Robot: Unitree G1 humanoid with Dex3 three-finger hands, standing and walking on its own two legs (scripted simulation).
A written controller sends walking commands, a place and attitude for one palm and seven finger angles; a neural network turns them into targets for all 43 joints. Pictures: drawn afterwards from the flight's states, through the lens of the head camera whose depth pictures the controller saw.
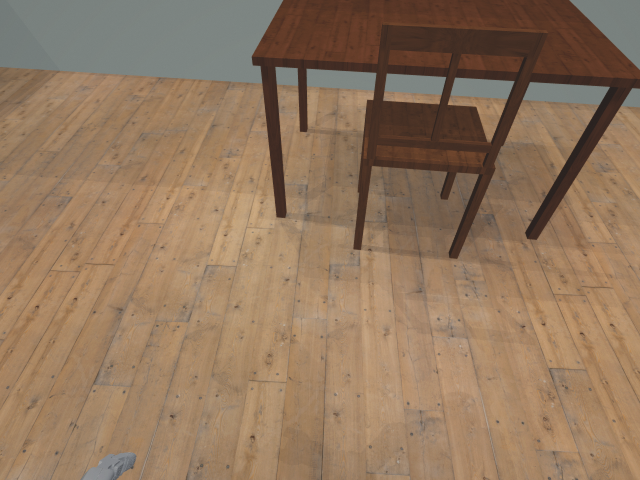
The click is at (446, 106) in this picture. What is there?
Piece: chair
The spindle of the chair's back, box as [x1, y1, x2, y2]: [431, 53, 460, 141]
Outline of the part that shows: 460,54 452,53 431,135 431,140 437,141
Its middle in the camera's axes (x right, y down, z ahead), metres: +0.36 -0.40 +1.13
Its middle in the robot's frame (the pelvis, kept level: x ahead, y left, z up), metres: +1.12 -0.32 -0.08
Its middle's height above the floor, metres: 0.69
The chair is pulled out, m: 0.00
